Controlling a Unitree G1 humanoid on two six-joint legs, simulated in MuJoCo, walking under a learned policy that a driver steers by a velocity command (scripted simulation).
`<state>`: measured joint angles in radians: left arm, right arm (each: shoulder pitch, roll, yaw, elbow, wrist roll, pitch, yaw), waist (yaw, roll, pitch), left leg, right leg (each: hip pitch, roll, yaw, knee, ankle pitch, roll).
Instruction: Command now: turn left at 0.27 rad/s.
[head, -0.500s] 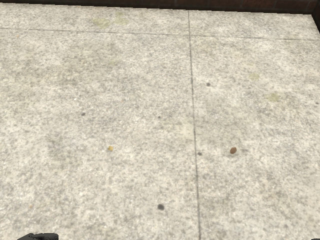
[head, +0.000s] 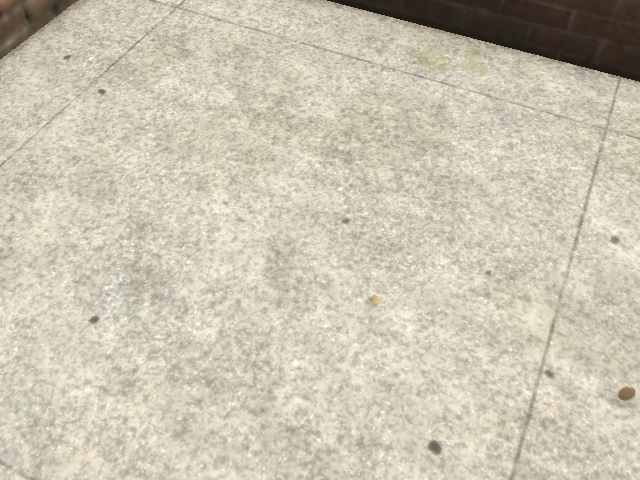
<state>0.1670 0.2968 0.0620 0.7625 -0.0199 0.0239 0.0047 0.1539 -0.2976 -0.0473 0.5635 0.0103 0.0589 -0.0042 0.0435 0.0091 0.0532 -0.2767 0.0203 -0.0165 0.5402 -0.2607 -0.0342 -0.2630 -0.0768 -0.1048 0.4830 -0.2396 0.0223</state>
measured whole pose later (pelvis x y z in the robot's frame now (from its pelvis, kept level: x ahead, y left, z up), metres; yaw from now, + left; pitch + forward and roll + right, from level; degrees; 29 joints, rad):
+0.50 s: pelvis -0.01 +0.01 +0.00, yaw -8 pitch +1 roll +1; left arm 0.23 0.31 0.07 0.75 -0.02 0.01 0.02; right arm 0.09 -0.30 -0.08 0.67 0.00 0.02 -0.04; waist 0.04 0.02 0.06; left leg -0.40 -0.07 -0.05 0.95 -0.53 -0.02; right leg -0.30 0.01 0.09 0.53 -0.26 0.00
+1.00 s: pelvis +0.05 +0.00 +0.01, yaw -34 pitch +2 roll +0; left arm 0.22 0.32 0.08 0.63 -0.04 0.00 -0.01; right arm 0.40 -0.30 -0.07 0.73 -0.02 -0.09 -0.02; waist -0.07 -0.01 -0.05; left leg 0.01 0.03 0.19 0.27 -0.31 0.00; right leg -0.77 -0.10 0.09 1.17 -0.09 0.07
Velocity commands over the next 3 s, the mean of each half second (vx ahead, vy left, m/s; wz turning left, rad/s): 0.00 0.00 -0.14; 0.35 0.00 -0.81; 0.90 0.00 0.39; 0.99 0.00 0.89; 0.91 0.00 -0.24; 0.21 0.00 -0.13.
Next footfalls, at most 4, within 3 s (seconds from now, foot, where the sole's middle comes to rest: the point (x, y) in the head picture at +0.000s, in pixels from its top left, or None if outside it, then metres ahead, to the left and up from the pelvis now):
0.32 right None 0.03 -0.12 -0.77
0.64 left None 0.06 0.13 -0.77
1.20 right None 0.16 -0.34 -0.77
1.68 left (500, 406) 0.62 -0.33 -0.77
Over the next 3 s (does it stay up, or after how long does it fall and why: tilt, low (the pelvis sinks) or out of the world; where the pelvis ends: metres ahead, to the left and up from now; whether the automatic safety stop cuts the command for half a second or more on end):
stays up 1.33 -0.40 0.00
